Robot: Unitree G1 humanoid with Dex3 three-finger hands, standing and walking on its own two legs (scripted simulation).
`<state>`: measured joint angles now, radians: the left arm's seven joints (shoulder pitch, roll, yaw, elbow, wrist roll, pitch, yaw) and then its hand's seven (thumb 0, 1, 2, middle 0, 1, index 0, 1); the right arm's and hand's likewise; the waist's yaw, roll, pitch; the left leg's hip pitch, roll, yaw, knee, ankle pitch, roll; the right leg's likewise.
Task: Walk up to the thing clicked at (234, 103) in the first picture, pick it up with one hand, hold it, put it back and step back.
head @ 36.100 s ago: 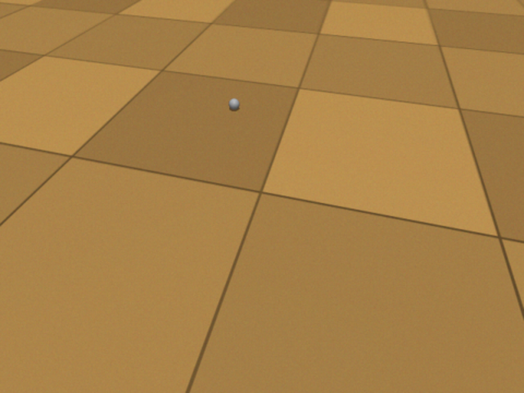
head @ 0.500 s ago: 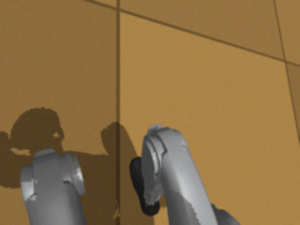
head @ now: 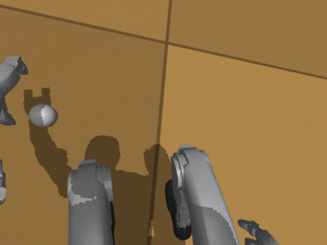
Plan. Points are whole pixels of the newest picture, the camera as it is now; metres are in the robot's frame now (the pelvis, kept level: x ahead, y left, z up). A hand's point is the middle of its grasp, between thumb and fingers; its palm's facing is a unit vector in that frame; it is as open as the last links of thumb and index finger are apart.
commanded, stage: withdraw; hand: left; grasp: from above
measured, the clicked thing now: (42, 115) +0.51 +0.32 -0.33
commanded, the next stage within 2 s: home in 0.14 s
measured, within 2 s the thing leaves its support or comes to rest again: neither
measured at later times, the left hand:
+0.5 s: hand (17, 103) +0.49 +0.32 -0.18, palm faces -0.33 -0.13 -0.93, open 12.9 cm
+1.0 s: hand out of the picture +0.33 +0.26 +0.04, palm faces -0.15 -0.80 -0.57, open 7.6 cm
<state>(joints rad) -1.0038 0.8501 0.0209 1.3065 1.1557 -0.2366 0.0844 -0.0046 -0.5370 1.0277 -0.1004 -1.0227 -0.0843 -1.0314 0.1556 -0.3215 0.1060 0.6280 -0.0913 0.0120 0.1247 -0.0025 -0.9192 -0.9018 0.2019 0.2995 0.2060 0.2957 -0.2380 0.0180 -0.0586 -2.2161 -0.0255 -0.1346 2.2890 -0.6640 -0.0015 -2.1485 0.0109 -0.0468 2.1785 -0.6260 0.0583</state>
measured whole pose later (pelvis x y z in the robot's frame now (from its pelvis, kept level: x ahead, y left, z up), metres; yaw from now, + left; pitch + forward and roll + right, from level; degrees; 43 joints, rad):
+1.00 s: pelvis +0.02 +0.00 +0.14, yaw +4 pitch +31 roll -6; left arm -0.17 0.45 0.08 0.38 0.31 0.13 0.00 0.00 0.85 0.89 -0.22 -0.31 -0.21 -0.31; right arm 0.09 -0.27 -0.02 0.55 0.02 -0.03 0.04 0.00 -0.91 -0.90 0.20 0.30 0.21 0.29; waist -0.07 0.03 -0.19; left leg -1.73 0.00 -0.09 1.84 -0.66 -0.01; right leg -1.69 0.00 -0.03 1.76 -0.62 0.05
